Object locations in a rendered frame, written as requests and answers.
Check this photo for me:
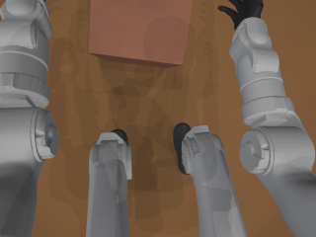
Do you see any right robot foot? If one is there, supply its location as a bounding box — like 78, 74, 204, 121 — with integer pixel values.
173, 122, 191, 175

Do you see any robot left shin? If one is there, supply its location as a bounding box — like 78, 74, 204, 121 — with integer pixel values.
89, 132, 124, 173

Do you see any carton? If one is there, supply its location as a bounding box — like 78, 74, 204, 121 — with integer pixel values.
89, 0, 193, 68

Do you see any right robot hand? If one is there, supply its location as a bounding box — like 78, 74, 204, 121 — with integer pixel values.
218, 0, 264, 31

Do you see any robot right upper arm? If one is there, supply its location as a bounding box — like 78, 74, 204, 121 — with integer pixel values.
239, 125, 316, 237

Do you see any robot left forearm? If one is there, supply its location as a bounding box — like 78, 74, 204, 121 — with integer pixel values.
0, 0, 53, 109

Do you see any robot right forearm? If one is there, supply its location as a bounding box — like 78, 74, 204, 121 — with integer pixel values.
229, 17, 315, 162

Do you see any robot left upper arm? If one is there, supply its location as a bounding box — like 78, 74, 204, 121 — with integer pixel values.
0, 107, 59, 237

